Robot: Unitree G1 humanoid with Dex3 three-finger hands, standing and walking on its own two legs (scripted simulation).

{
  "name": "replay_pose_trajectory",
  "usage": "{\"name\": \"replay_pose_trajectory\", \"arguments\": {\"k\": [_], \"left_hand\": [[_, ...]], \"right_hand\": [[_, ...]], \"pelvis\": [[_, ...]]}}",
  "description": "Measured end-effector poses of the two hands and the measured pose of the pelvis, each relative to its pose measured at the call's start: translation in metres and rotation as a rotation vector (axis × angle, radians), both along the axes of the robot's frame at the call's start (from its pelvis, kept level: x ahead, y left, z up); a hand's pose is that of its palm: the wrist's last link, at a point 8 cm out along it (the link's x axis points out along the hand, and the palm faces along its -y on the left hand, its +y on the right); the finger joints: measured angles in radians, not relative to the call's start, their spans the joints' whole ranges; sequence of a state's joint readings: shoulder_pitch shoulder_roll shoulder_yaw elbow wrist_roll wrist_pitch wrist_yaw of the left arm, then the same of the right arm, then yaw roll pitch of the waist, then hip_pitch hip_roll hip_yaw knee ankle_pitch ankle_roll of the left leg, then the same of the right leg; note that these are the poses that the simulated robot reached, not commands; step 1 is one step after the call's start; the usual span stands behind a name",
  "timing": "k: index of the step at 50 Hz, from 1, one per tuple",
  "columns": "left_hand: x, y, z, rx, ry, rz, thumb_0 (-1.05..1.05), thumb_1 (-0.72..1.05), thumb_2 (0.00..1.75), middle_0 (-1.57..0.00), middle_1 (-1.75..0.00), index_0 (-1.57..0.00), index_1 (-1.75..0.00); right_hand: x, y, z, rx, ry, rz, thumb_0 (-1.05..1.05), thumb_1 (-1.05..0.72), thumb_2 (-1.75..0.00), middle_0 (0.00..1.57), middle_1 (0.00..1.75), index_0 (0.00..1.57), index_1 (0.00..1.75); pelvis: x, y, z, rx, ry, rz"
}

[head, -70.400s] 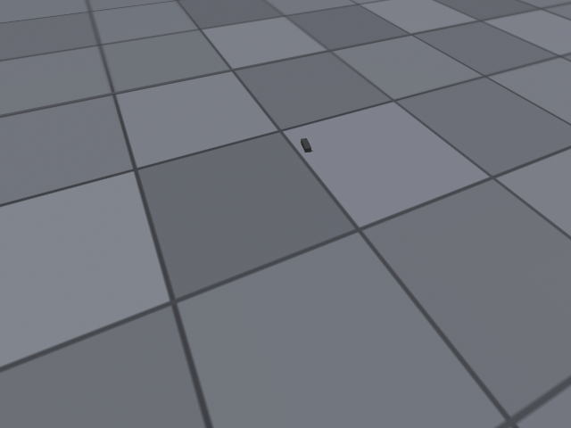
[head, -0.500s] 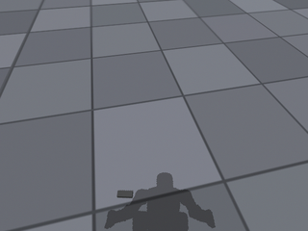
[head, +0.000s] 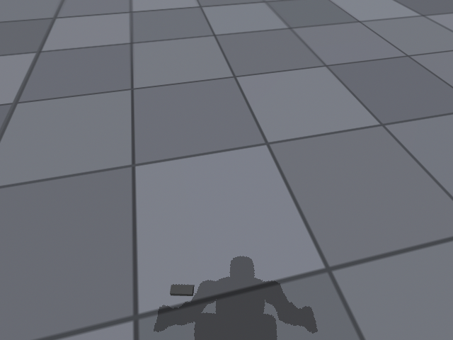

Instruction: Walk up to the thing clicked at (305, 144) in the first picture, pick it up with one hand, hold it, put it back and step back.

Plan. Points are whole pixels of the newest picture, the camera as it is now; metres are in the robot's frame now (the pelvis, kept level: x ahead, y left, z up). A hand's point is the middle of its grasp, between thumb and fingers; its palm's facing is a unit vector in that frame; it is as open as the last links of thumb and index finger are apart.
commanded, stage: stand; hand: left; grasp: from above
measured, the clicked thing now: (182, 290) +0.45 +0.20 -0.77
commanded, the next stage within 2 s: step back in 0.18 s
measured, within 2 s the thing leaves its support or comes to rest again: neither
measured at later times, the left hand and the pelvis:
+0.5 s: hand out of the picture +0.06 +0.28 -0.17, palm faces -0.02 -0.92 -0.38, open 7.3 cm; pelvis -0.05 +0.01 -0.02, yaw -1 degrees
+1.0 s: hand out of the picture -0.08 +0.23 -0.15, palm faces -0.03 -0.91 -0.42, open 7.3 cm; pelvis -0.15 -0.03 -0.01, yaw -2 degrees
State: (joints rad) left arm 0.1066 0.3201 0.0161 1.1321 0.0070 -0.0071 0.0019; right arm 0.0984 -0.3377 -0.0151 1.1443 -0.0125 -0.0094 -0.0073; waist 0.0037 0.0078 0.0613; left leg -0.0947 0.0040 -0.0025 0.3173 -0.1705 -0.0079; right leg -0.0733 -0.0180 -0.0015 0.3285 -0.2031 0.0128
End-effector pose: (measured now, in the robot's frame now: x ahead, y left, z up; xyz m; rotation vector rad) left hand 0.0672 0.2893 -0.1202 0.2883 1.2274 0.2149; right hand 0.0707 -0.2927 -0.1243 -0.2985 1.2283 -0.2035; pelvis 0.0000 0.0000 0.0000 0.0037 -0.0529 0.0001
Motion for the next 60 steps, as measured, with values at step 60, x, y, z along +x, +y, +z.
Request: {"name": "replay_pose_trajectory", "arguments": {"k": [60], "left_hand": [[-0.168,0.009,-0.014,0.066,-0.137,-0.014,0.00,0.90,0.90,-0.21,-0.30,-0.21,-0.30]], "right_hand": [[-0.191,-0.032,-0.016,-0.089,0.046,0.079,0.01,-0.90,-0.90,0.20,0.30,0.20,0.29]], "pelvis": [[-0.211,-0.012,-0.031,0.011,0.009,0.045]]}}
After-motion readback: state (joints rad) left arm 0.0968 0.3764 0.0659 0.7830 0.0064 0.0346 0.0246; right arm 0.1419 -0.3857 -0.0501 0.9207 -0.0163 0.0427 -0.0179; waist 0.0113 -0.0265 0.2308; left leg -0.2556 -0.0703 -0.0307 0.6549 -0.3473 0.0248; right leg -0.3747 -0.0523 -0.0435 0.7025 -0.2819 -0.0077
